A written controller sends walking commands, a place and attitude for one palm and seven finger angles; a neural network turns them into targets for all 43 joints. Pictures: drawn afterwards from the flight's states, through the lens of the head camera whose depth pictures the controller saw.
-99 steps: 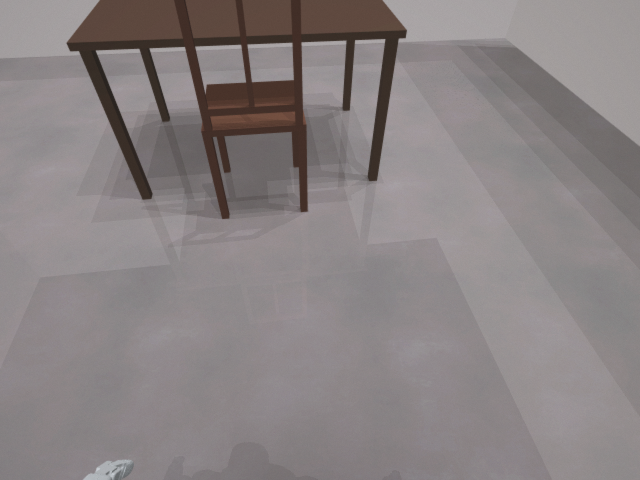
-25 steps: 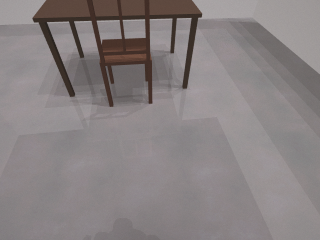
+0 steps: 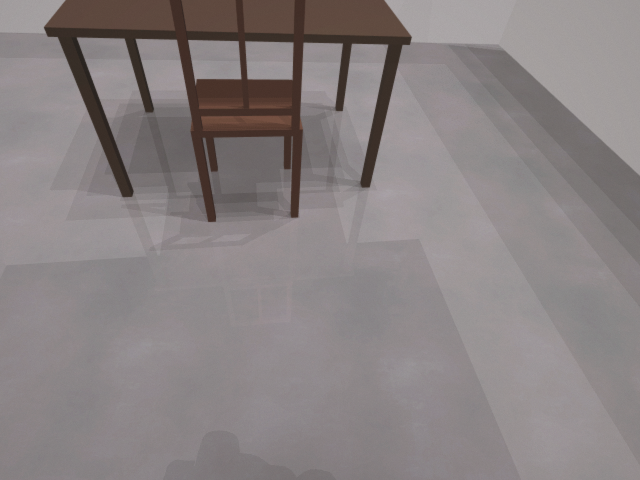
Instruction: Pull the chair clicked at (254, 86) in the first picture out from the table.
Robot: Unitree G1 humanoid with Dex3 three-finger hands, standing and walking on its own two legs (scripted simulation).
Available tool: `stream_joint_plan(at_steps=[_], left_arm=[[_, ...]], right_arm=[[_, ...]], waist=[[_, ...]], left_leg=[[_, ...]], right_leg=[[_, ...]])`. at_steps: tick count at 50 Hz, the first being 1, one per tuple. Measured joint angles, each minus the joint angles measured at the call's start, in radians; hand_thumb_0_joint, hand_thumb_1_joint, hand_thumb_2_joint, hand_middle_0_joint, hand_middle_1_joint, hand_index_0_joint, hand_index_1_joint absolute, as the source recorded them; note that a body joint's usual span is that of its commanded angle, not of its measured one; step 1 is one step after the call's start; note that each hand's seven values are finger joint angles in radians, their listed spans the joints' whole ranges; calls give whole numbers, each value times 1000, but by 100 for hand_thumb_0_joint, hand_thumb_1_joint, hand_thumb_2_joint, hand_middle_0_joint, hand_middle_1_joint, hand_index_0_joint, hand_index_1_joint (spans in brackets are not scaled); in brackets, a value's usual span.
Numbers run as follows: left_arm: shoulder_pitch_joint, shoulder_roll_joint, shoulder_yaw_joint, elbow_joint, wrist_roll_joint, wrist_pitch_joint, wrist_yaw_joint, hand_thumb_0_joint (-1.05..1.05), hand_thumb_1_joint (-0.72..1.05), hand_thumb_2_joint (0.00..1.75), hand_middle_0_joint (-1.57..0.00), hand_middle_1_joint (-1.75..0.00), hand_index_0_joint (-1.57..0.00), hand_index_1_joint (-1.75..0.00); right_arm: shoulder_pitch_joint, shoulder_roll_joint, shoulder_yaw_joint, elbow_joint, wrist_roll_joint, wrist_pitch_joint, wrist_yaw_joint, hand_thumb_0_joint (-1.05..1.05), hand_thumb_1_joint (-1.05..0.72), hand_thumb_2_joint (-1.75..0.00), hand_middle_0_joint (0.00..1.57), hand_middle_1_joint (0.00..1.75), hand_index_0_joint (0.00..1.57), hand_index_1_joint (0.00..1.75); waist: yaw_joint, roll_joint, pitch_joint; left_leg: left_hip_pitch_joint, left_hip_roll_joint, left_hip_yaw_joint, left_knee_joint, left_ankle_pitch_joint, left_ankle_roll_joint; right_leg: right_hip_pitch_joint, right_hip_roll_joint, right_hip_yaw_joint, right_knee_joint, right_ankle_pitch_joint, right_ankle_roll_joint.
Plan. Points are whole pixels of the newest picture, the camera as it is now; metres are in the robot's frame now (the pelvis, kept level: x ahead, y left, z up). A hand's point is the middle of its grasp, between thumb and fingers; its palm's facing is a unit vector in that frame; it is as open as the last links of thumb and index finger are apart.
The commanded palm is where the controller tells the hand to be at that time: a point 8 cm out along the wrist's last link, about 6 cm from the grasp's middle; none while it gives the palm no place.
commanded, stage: walk to a spot facing it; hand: left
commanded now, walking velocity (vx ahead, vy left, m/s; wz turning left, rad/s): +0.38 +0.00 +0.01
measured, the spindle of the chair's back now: (242, 55) +1.27 +0.27 -0.06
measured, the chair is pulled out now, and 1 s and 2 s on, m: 0.00 0.00 0.00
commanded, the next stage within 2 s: turn to face it in 0.98 s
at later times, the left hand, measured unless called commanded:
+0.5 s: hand (232, 389) +0.29 +0.14 -0.17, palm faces +0.08 -0.97 -0.21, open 7.1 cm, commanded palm none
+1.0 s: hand (209, 323) +0.41 +0.21 -0.18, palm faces +0.14 -0.98 -0.12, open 7.4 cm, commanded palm none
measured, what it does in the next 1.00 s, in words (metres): walks ahead: right foot, then left foot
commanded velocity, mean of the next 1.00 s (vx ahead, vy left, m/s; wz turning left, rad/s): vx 0.35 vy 0.00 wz -0.02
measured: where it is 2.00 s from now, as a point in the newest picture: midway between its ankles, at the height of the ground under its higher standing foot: (301, 369)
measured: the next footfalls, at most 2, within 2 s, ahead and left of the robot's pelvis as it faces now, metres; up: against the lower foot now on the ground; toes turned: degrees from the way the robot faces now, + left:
right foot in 0.28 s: +0.29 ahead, -0.14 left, +0.00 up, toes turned -8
left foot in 0.76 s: +0.48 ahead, +0.11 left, +0.00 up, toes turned +14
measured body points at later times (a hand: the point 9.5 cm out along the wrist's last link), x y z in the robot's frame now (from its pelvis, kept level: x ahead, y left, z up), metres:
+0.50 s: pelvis +0.23 -0.05 -0.01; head +0.23 -0.05 +0.44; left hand +0.28 +0.19 -0.15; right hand +0.24 -0.28 -0.16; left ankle +0.21 +0.09 -0.65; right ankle +0.25 -0.13 -0.74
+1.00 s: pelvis +0.43 +0.04 +0.00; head +0.44 +0.07 +0.45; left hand +0.40 +0.26 -0.17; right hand +0.49 -0.20 -0.13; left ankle +0.44 +0.10 -0.74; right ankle +0.46 -0.12 -0.64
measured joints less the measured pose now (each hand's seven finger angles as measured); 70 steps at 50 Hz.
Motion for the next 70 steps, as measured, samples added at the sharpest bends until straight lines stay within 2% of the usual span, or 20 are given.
stream_joint_plan(at_steps=[4,8,13,15,18,21,25,28,33,38,39,41,44,49,54,58,64,65,66,70], left_arm=[[-70,-7,10,-40,-1,-10,-6,1,91,90,-20,-30,-20,-30],[-152,-19,15,-76,-6,-13,-9,1,91,90,-20,-30,-20,-30],[-240,-31,15,-112,-8,-32,-7,1,91,90,-20,-30,-20,-30],[-253,-34,19,-126,-1,-61,-3,1,91,90,-20,-30,-20,-30],[-250,-41,21,-132,-6,-91,8,0,91,90,-20,-30,-20,-30],[-203,-46,20,-112,-7,-93,21,0,91,90,-20,-30,-20,-30],[-124,-31,36,-76,-6,-94,43,-2,95,89,-20,-30,-20,-30],[-64,-20,32,-45,-1,-86,38,-1,95,90,-20,-30,-20,-30],[17,-21,20,-16,0,-81,31,0,93,90,-20,-30,-20,-30],[91,-30,15,6,-1,-73,27,0,92,90,-20,-30,-20,-30],[95,-33,16,14,-5,-65,25,0,92,90,-20,-30,-20,-30],[87,-40,13,24,-9,-48,20,0,92,90,-20,-30,-20,-30],[55,-39,20,21,-6,-34,14,1,91,90,-20,-30,-20,-30],[-11,-37,37,-25,3,-23,15,1,91,90,-20,-30,-20,-30],[-59,-33,49,-55,3,-4,14,0,91,90,-19,-30,-20,-30],[-97,-27,47,-57,2,6,17,1,92,90,-19,-30,-20,-30],[-165,-32,24,-72,-2,-15,27,1,92,90,-19,-30,-20,-30],[-169,-33,20,-78,-1,-27,28,1,92,90,-19,-30,-20,-30],[-175,-37,17,-81,0,-41,31,1,92,90,-19,-30,-20,-30],[-199,-74,-1,-89,-9,-65,40,0,92,90,-20,-30,-20,-30]], right_arm=[[69,37,3,42,4,-8,-10,0,-90,-90,20,30,20,30],[108,54,1,72,3,-10,-16,0,-90,-90,20,30,20,30],[126,50,-8,94,2,-7,-16,0,-90,-90,20,30,20,30],[126,49,-12,104,8,2,-12,0,-90,-90,20,30,20,30],[69,38,-21,89,20,20,-5,1,-90,-90,20,30,20,30],[-17,14,-36,45,13,29,-2,1,-91,-90,20,30,20,30],[-134,-22,-52,-39,0,36,3,1,-91,-90,20,30,19,30],[-207,-34,-58,-87,-2,40,15,0,-91,-90,19,30,19,30],[-283,-35,-53,-122,-2,41,39,0,-91,-90,19,30,19,30],[-311,-27,-42,-133,-7,27,47,0,-91,-90,19,30,19,30],[-316,-23,-42,-135,-12,16,44,0,-91,-90,19,30,19,30],[-313,-15,-37,-137,-9,-1,35,0,-91,-90,20,30,19,30],[-268,3,-38,-122,4,-5,13,0,-91,-90,20,30,20,30],[-186,-25,-51,-83,8,-10,-11,-3,-96,-90,20,30,20,30],[-101,-11,-37,-37,9,-2,-14,-1,-94,-90,20,30,20,30],[-50,15,-25,-15,4,-2,-16,0,-92,-90,20,30,19,30],[11,53,-11,30,-2,15,-14,0,-91,-90,20,30,20,30],[25,59,-10,39,2,19,-13,0,-91,-90,20,30,20,30],[33,63,-9,49,6,25,-11,0,-91,-90,20,30,20,30],[-6,51,-17,55,19,66,-13,0,-91,-90,20,30,20,30]], waist=[[-3,8,34],[-11,17,62],[-37,39,84],[-27,45,86],[-19,49,91],[-4,47,69],[3,61,32],[9,65,14],[47,53,16],[84,24,36],[83,11,49],[81,3,73],[69,1,76],[59,-3,52],[56,-8,27],[30,3,31],[-21,33,62],[-24,34,60],[-21,39,57],[-26,84,76]], left_leg=[[89,-2,-11,-110,19,-4],[170,-1,-5,-174,-1,-18],[243,21,3,-135,-101,-46],[198,42,2,61,-174,-47],[-42,45,-56,643,-145,-18],[-248,67,-47,867,-42,-8],[-435,117,-38,777,44,-28],[-492,144,-20,619,119,-47],[-466,143,13,365,186,-49],[-337,91,65,188,165,-9],[-334,77,76,211,161,9],[-308,65,93,243,112,33],[-225,45,108,167,103,33],[-95,11,130,2,130,41],[2,-3,164,-87,117,30],[55,0,184,-105,82,15],[75,28,173,-13,-17,-26],[66,33,167,31,-49,-35],[39,44,157,101,-81,-42],[-137,54,25,485,-201,-52]], right_leg=[[-127,-38,-13,8,95,17],[-178,-56,-37,-165,191,18],[-110,-9,-83,-387,210,-26],[-52,13,-99,-423,258,-51],[-8,15,-121,-359,166,-63],[85,22,-129,-426,144,-50],[189,34,-140,-529,143,-46],[254,39,-146,-585,132,-36],[347,38,-161,-626,83,-6],[395,-3,-169,-537,-31,39],[356,-30,-156,-425,-46,31],[230,-36,-75,-115,-75,11],[58,-43,-26,152,-2,3],[-119,-72,10,150,153,20],[-197,-73,29,86,247,33],[-174,-71,-1,-57,251,34],[-4,-29,-63,-396,220,9],[39,-24,-73,-455,279,7],[59,-19,-81,-472,254,-10],[84,-5,-127,-444,169,-42]])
